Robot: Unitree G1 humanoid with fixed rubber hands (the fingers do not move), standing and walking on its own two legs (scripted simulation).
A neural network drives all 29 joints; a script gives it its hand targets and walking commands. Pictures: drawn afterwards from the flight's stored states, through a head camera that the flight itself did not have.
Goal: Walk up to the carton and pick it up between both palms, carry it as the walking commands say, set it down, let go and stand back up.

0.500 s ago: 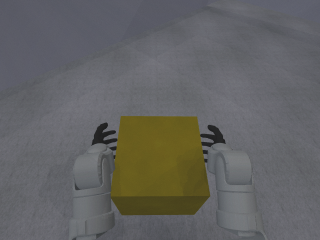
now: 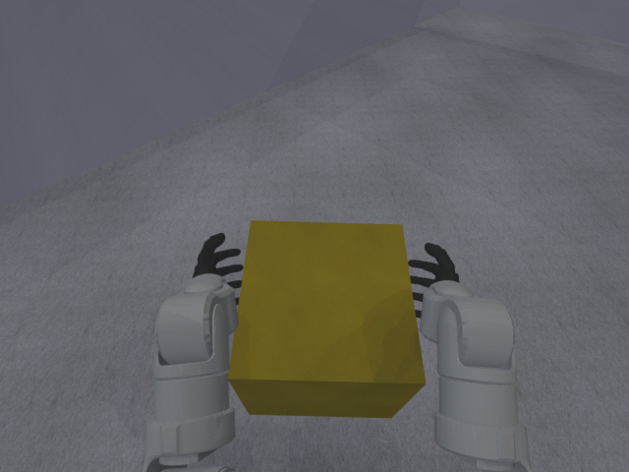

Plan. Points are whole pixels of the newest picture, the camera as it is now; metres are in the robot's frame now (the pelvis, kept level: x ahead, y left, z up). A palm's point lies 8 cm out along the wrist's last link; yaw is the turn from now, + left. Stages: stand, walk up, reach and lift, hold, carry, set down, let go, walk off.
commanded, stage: carry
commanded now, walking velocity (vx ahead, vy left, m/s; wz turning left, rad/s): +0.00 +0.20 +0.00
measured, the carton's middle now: (323, 322) +0.32 -0.02 +0.01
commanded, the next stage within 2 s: none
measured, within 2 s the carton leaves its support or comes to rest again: neither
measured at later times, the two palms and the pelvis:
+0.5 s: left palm (81, 374) +0.22 +0.24 +0.10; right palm (354, 385) +0.20 -0.04 +0.09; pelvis -0.09 +0.12 +0.00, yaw +0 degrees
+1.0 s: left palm out of the picture +0.13 +0.35 +0.10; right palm out of the picture +0.11 +0.08 +0.09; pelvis -0.18 +0.23 +0.00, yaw +0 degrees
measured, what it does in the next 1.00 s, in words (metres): steps to the left: right foot, then left foot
